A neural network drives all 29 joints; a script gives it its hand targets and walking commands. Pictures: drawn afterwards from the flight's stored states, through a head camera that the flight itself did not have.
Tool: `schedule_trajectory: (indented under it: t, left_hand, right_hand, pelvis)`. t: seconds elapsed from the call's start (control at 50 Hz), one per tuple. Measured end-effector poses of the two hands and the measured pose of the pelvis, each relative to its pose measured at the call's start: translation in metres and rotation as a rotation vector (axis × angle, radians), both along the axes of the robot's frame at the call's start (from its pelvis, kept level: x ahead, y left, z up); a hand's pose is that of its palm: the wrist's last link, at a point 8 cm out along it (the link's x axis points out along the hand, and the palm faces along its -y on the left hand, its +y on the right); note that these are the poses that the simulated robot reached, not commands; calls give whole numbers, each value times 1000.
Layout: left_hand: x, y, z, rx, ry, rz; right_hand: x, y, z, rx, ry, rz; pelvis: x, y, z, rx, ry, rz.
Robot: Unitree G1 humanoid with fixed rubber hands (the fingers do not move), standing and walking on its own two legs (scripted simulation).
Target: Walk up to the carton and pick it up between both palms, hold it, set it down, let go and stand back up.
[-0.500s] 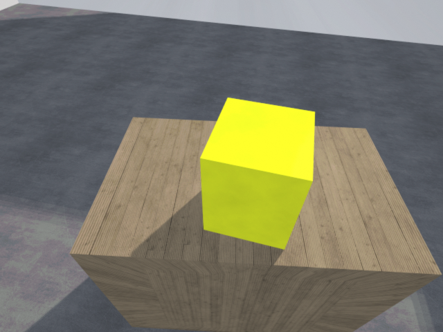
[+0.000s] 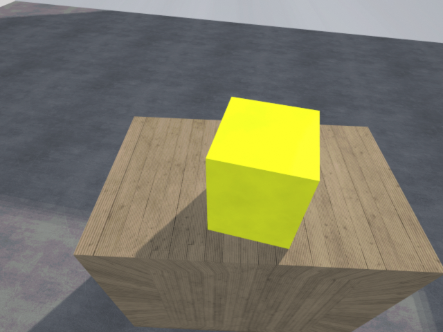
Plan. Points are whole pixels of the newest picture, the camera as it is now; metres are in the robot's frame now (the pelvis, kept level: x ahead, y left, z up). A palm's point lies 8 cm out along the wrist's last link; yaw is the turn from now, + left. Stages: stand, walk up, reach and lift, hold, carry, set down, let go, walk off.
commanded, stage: stand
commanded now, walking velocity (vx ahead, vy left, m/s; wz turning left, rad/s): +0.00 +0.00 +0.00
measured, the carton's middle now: (260, 173) +0.46 -0.07 +0.01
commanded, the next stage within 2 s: none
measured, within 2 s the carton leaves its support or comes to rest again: neither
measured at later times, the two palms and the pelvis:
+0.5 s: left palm out of the picture -0.05 +0.20 -0.15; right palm out of the picture -0.06 -0.20 -0.15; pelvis +0.00 +0.00 +0.00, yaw +0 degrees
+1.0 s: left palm out of the picture -0.05 +0.20 -0.15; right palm out of the picture -0.05 -0.20 -0.15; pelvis +0.01 +0.00 +0.00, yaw +0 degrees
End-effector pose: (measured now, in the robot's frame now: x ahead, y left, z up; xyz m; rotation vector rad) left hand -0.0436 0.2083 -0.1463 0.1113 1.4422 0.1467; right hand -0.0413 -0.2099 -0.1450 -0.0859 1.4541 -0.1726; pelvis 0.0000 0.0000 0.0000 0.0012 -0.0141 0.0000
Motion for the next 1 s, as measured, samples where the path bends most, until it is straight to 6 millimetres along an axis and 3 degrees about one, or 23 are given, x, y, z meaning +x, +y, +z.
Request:
schedule_trajectory:
  t: [0.46,1.0]
  left_hand:
    - [-8,-6,-2,-13,56,-2]
    - [-2,-12,-4,-25,67,4]
  right_hand:
    - [-14,7,-1,7,35,-16]
    - [-11,11,-1,13,35,-20]
  pelvis:
    - [1,1,0,1,-3,-3]
    - [5,0,-1,0,1,-5]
